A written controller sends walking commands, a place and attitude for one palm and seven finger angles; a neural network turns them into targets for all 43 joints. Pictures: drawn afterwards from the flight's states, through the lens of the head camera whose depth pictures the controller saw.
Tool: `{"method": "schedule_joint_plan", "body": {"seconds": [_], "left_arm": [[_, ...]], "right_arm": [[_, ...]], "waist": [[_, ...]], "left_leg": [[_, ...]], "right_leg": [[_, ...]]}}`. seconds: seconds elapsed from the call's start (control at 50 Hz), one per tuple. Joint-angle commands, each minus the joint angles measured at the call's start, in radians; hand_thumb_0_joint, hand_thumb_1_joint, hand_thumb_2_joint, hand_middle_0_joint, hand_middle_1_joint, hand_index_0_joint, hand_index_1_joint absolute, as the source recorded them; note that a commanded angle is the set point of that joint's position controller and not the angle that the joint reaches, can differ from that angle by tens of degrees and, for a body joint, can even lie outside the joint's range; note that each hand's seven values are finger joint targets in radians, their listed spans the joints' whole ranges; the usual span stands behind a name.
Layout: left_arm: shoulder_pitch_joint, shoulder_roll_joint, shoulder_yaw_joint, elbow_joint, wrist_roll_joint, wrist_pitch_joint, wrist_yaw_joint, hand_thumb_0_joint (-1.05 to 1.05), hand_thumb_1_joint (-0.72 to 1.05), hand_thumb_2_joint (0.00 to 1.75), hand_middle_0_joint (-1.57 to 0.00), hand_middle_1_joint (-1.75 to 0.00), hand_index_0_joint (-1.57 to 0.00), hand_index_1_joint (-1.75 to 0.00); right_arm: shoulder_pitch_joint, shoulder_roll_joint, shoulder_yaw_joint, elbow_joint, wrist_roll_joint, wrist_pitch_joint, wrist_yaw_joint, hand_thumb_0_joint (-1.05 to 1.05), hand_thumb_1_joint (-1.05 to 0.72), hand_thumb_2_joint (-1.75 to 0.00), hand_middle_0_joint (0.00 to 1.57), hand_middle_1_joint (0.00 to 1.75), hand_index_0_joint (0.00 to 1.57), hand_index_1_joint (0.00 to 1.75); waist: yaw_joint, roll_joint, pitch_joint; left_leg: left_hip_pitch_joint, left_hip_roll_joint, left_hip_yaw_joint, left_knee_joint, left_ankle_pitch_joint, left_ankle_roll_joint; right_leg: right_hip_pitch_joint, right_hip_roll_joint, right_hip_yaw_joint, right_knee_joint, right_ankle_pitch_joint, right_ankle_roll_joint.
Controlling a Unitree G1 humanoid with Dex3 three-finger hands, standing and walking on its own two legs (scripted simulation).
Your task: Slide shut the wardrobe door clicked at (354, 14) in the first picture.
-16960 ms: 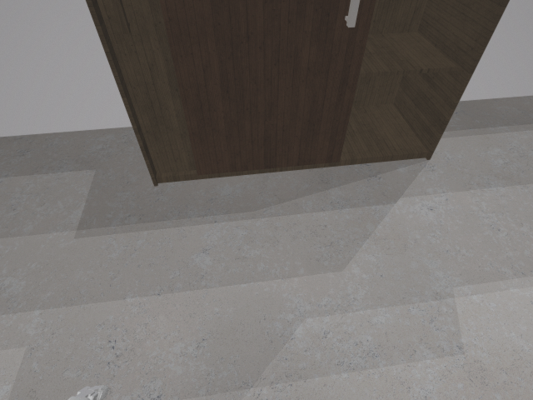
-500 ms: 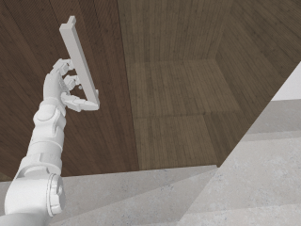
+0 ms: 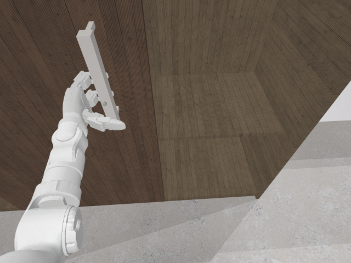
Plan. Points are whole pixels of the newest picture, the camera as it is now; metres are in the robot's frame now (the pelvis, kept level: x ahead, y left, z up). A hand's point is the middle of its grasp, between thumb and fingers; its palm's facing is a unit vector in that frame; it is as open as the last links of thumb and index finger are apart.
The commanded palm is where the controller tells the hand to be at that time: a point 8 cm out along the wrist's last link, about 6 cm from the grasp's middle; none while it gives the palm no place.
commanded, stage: slide the fingers in behind the handle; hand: left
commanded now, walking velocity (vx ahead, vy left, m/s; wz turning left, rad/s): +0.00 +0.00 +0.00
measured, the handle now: (104, 81) +0.49 +0.17 +0.16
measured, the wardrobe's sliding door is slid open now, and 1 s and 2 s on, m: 0.54 0.54 0.54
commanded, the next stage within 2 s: grip the handle and tug to test in 0.82 s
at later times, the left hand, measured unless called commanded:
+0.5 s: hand (113, 101) +0.44 +0.14 +0.14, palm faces +0.05 -1.00 +0.00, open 14.0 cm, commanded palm +0.41 +0.20 +0.14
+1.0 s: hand (114, 101) +0.45 +0.14 +0.14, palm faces +0.05 -1.00 +0.00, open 13.9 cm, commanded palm +0.42 +0.19 +0.14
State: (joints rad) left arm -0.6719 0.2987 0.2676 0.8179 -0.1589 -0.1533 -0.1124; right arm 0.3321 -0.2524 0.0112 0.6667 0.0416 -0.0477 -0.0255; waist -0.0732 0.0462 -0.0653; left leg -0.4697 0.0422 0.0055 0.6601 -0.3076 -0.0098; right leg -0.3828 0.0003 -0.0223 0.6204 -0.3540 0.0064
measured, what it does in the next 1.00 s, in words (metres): stands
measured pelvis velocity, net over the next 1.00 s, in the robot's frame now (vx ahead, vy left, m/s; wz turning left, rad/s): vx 0.00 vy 0.00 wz -0.01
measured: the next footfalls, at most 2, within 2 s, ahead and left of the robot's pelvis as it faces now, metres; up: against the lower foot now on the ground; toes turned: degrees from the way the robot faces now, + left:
none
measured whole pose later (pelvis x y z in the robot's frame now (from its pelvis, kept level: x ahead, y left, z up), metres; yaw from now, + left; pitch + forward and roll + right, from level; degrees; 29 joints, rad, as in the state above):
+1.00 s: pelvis +0.00 +0.00 +0.00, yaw +0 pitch +7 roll -1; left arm -0.70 0.27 0.26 0.85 -0.14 -0.17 -0.07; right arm 0.34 -0.25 0.00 0.67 0.04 -0.05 -0.02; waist -0.08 0.05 -0.06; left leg -0.47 0.05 0.01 0.65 -0.30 -0.01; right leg -0.39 0.00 -0.02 0.62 -0.35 0.00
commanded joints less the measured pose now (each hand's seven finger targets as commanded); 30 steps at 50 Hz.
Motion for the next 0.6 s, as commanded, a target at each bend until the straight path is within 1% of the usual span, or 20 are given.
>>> {"method": "schedule_joint_plan", "body": {"seconds": [0.0, 0.02, 0.04, 0.06, 0.1, 0.12, 0.16, 0.18, 0.22, 0.26, 0.28, 0.34, 0.38, 0.4, 0.42, 0.46, 0.5, 0.52, 0.56, 0.58], "left_arm": [[-0.507, 0.180, 0.002, -0.258, -0.004, -0.084, 0.010, 0.00, -0.50, 0.30, -0.30, -1.20, -0.30, -1.20], [-0.491, 0.206, 0.027, -0.247, -0.002, -0.088, 0.016, 0.00, -0.50, 0.30, -0.30, -1.20, -0.30, -1.20], [-0.479, 0.193, 0.022, -0.252, -0.004, -0.090, 0.018, 0.00, -0.50, 0.30, -0.30, -1.20, -0.30, -1.20], [-0.455, 0.195, 0.025, -0.250, -0.002, -0.089, 0.020, 0.00, -0.50, 0.30, -0.30, -1.20, -0.30, -1.20], [-0.461, 0.164, 0.002, -0.249, -0.001, -0.083, 0.024, 0.00, -0.50, 0.30, -0.30, -1.20, -0.30, -1.20], [-0.440, 0.184, 0.021, -0.221, 0.003, -0.078, 0.032, 0.00, -0.50, 0.30, -0.30, -1.20, -0.30, -1.20], [-0.429, 0.188, 0.032, -0.232, 0.000, -0.073, 0.036, 0.00, -0.50, 0.30, -0.30, -1.20, -0.30, -1.20], [-0.429, 0.193, 0.033, -0.243, 0.001, -0.073, 0.038, 0.00, -0.50, 0.30, -0.30, -1.20, -0.30, -1.20], [-0.435, 0.191, 0.026, -0.230, 0.010, -0.072, 0.043, 0.00, -0.50, 0.30, -0.30, -1.20, -0.30, -1.20], [-0.479, 0.161, 0.000, -0.235, 0.008, -0.077, 0.047, 0.00, -0.50, 0.30, -0.30, -1.20, -0.30, -1.20], [-0.491, 0.183, 0.021, -0.245, 0.006, -0.082, 0.050, 0.00, -0.50, 0.30, -0.30, -1.20, -0.30, -1.20], [-0.466, 0.198, 0.036, -0.247, 0.009, -0.089, 0.051, 0.00, -0.50, 0.30, -0.30, -1.20, -0.30, -1.20], [-0.481, 0.171, 0.009, -0.248, 0.012, -0.093, 0.048, 0.00, -0.50, 0.30, -0.30, -1.20, -0.30, -1.20], [-0.461, 0.154, 0.000, -0.236, 0.011, -0.090, 0.045, 0.00, -0.50, 0.30, -0.30, -1.20, -0.30, -1.20], [-0.457, 0.172, 0.010, -0.226, 0.016, -0.089, 0.047, 0.00, -0.50, 0.30, -0.30, -1.20, -0.30, -1.20], [-0.428, 0.168, 0.020, -0.224, 0.007, -0.083, 0.046, 0.00, -0.50, 0.30, -0.30, -1.20, -0.30, -1.20], [-0.450, 0.180, 0.026, -0.214, 0.001, -0.074, 0.043, 0.00, -0.50, 0.30, -0.30, -1.20, -0.30, -1.20], [-0.438, 0.218, 0.055, -0.208, 0.007, -0.076, 0.046, 0.00, -0.50, 0.30, -0.30, -1.20, -0.30, -1.20], [-0.462, 0.170, 0.011, -0.241, 0.009, -0.084, 0.042, 0.00, -0.50, 0.30, -0.30, -1.20, -0.30, -1.20], [-0.454, 0.173, 0.011, -0.240, 0.011, -0.085, 0.042, 0.00, -0.50, 0.30, -0.30, -1.20, -0.30, -1.20]], "right_arm": [[0.013, -0.132, -0.049, -0.101, -0.002, -0.041, -0.011, 0.00, -0.90, -0.90, 0.20, 0.30, 0.20, 0.30], [0.018, -0.134, -0.051, -0.095, -0.004, -0.040, -0.011, 0.00, -0.90, -0.90, 0.20, 0.30, 0.20, 0.30], [0.017, -0.133, -0.051, -0.098, -0.004, -0.042, -0.008, 0.00, -0.90, -0.90, 0.20, 0.30, 0.20, 0.30], [0.014, -0.133, -0.053, -0.099, -0.003, -0.041, -0.008, 0.00, -0.90, -0.90, 0.20, 0.30, 0.20, 0.30], [0.011, -0.129, -0.051, -0.099, -0.003, -0.043, -0.004, 0.00, -0.90, -0.90, 0.20, 0.30, 0.20, 0.30], [0.018, -0.135, -0.052, -0.093, -0.005, -0.039, -0.005, 0.00, -0.90, -0.90, 0.20, 0.30, 0.20, 0.30], [0.012, -0.135, -0.053, -0.102, -0.003, -0.041, -0.003, 0.00, -0.90, -0.90, 0.20, 0.30, 0.20, 0.30], [0.009, -0.134, -0.051, -0.106, -0.004, -0.040, -0.002, 0.00, -0.90, -0.90, 0.20, 0.30, 0.20, 0.30], [0.011, -0.134, -0.049, -0.101, -0.005, -0.035, -0.005, 0.00, -0.90, -0.90, 0.20, 0.30, 0.20, 0.30], [0.008, -0.130, -0.049, -0.101, -0.002, -0.038, -0.003, 0.00, -0.90, -0.90, 0.20, 0.30, 0.20, 0.30], [0.012, -0.132, -0.052, -0.098, -0.004, -0.040, -0.004, 0.00, -0.90, -0.90, 0.20, 0.30, 0.20, 0.30], [0.014, -0.131, -0.052, -0.098, -0.006, -0.040, -0.006, 0.00, -0.90, -0.90, 0.20, 0.30, 0.20, 0.30], [0.011, -0.126, -0.052, -0.097, -0.006, -0.043, -0.004, 0.00, -0.90, -0.90, 0.20, 0.30, 0.20, 0.30], [0.013, -0.126, -0.052, -0.097, -0.004, -0.044, -0.003, 0.00, -0.90, -0.90, 0.20, 0.30, 0.20, 0.30], [0.015, -0.129, -0.052, -0.093, -0.006, -0.042, -0.003, 0.00, -0.90, -0.90, 0.20, 0.30, 0.20, 0.30], [0.015, -0.130, -0.054, -0.099, -0.004, -0.041, -0.002, 0.00, -0.90, -0.90, 0.20, 0.30, 0.20, 0.30], [0.013, -0.130, -0.051, -0.097, -0.003, -0.041, -0.005, 0.00, -0.90, -0.90, 0.20, 0.30, 0.20, 0.30], [0.016, -0.136, -0.052, -0.095, -0.005, -0.037, -0.006, 0.00, -0.90, -0.90, 0.20, 0.30, 0.20, 0.30], [0.009, -0.128, -0.050, -0.106, -0.004, -0.041, -0.003, 0.00, -0.90, -0.90, 0.20, 0.30, 0.20, 0.30], [0.008, -0.127, -0.052, -0.104, -0.003, -0.040, -0.004, 0.00, -0.90, -0.90, 0.20, 0.30, 0.20, 0.30]], "waist": [[-0.026, 0.008, -0.321], [-0.016, -0.009, -0.322], [-0.013, -0.006, -0.341], [-0.009, -0.006, -0.338], [-0.013, 0.011, -0.323], [-0.010, -0.027, -0.309], [-0.005, -0.048, -0.313], [-0.001, -0.025, -0.314], [-0.007, -0.027, -0.294], [-0.019, -0.027, -0.280], [-0.019, -0.034, -0.300], [-0.008, -0.027, -0.339], [-0.016, -0.021, -0.316], [-0.013, -0.025, -0.317], [-0.009, -0.009, -0.308], [-0.006, -0.047, -0.321], [-0.014, -0.058, -0.293], [-0.004, -0.051, -0.286], [-0.010, -0.033, -0.305], [-0.010, -0.013, -0.309]], "left_leg": [[0.273, -0.038, -0.001, -0.046, 0.279, 0.038], [0.262, -0.037, -0.004, -0.042, 0.288, 0.038], [0.269, -0.040, -0.002, -0.045, 0.294, 0.038], [0.271, -0.037, -0.001, -0.045, 0.303, 0.037], [0.271, -0.037, 0.000, -0.046, 0.298, 0.035], [0.250, -0.038, -0.001, -0.047, 0.287, 0.037], [0.235, -0.040, 0.007, -0.054, 0.273, 0.040], [0.234, -0.041, 0.009, -0.057, 0.273, 0.039], [0.226, -0.040, 0.008, -0.055, 0.266, 0.039], [0.230, -0.039, 0.007, -0.059, 0.239, 0.040], [0.238, -0.038, 0.006, -0.055, 0.246, 0.041], [0.246, -0.040, 0.008, -0.052, 0.272, 0.040], [0.246, -0.040, 0.013, -0.051, 0.270, 0.040], [0.247, -0.039, 0.009, -0.052, 0.273, 0.038], [0.243, -0.040, 0.008, -0.051, 0.277, 0.037], [0.244, -0.039, 0.012, -0.053, 0.280, 0.040], [0.221, -0.041, 0.016, -0.056, 0.251, 0.042], [0.207, -0.042, 0.016, -0.056, 0.244, 0.041], [0.229, -0.043, 0.015, -0.057, 0.252, 0.042], [0.238, -0.041, 0.015, -0.054, 0.260, 0.040]], "right_leg": [[0.005, 0.037, -0.013, -0.069, 0.355, -0.017], [0.022, 0.037, -0.013, -0.067, 0.361, -0.020], [0.028, 0.038, -0.013, -0.064, 0.374, -0.019], [0.029, 0.038, -0.015, -0.063, 0.380, -0.019], [0.013, 0.037, -0.018, -0.064, 0.371, -0.019], [0.026, 0.037, -0.017, -0.069, 0.366, -0.019], [0.041, 0.037, -0.014, -0.071, 0.374, -0.015], [0.046, 0.036, -0.013, -0.070, 0.376, -0.016], [0.040, 0.035, -0.013, -0.073, 0.362, -0.017], [0.013, 0.037, -0.013, -0.078, 0.336, -0.014], [0.021, 0.038, -0.010, -0.077, 0.343, -0.014], [0.050, 0.037, -0.006, -0.070, 0.374, -0.015], [0.038, 0.036, -0.007, -0.071, 0.379, -0.014], [0.034, 0.037, -0.013, -0.068, 0.375, -0.016], [0.038, 0.036, -0.012, -0.070, 0.373, -0.020], [0.045, 0.038, -0.011, -0.073, 0.386, -0.015], [0.043, 0.037, -0.008, -0.080, 0.375, -0.011], [0.052, 0.035, -0.006, -0.081, 0.363, -0.014], [0.043, 0.036, -0.006, -0.076, 0.369, -0.014], [0.040, 0.035, -0.008, -0.074, 0.370, -0.016]]}}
